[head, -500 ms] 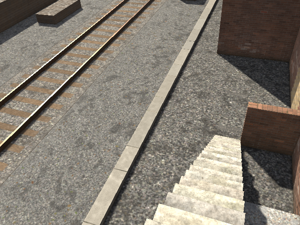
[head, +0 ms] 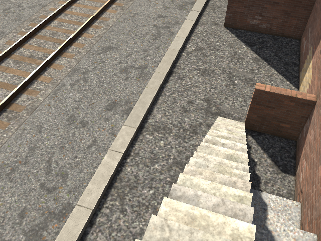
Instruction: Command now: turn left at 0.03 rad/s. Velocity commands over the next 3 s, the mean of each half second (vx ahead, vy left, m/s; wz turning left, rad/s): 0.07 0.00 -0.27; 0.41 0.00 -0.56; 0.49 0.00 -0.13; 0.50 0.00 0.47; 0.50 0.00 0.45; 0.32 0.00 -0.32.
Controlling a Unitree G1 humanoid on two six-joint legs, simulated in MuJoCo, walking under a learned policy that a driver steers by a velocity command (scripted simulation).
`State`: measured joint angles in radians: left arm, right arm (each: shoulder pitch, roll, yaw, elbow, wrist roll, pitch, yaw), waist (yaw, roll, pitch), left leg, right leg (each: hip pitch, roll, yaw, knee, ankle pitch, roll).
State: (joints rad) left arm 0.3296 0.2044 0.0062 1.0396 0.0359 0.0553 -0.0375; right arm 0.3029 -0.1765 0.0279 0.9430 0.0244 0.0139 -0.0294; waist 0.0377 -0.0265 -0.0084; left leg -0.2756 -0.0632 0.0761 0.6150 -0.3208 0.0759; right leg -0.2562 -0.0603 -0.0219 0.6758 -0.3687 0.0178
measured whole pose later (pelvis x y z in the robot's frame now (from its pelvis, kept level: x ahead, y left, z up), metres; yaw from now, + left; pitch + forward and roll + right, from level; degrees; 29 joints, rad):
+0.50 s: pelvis +0.00 +0.01 -0.01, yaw -10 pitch -1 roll +0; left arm 0.34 0.23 0.05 0.89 0.02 0.06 -0.02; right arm 0.10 -0.30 -0.06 0.79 -0.01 0.04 0.01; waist 0.08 0.04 -0.01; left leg -0.47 -0.06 0.03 0.98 -0.50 0.03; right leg -0.30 0.05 0.03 0.71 -0.40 -0.06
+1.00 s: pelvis +0.11 +0.03 -0.03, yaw -25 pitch +1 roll +1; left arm 0.07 0.31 0.09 0.77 0.04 0.07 0.00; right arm 0.60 -0.27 -0.01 0.96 -0.05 -0.05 0.00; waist -0.10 -0.03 0.00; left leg -0.21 0.04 0.18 0.83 -0.63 0.01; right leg -0.80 0.06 0.10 1.24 0.05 -0.08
